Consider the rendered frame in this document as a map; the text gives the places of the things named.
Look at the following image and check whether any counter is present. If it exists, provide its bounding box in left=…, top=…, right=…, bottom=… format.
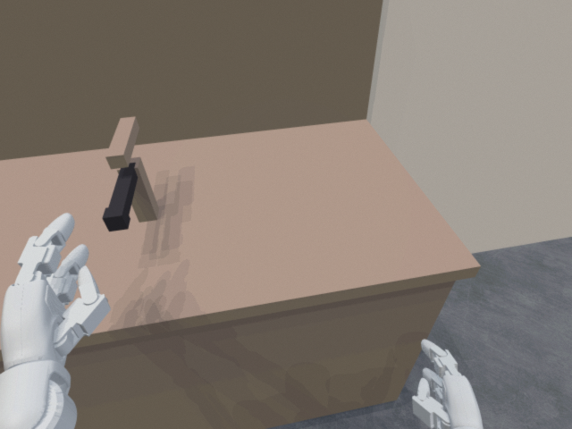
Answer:
left=0, top=0, right=481, bottom=429

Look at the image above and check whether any robot left hand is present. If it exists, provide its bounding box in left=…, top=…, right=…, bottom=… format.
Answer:
left=0, top=213, right=111, bottom=371

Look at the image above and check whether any robot right hand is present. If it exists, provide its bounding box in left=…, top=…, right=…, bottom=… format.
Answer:
left=412, top=340, right=483, bottom=429

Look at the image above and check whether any left robot forearm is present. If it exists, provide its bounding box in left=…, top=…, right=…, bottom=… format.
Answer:
left=0, top=359, right=77, bottom=429

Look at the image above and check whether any tap lever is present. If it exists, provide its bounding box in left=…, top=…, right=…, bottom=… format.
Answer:
left=102, top=163, right=138, bottom=231

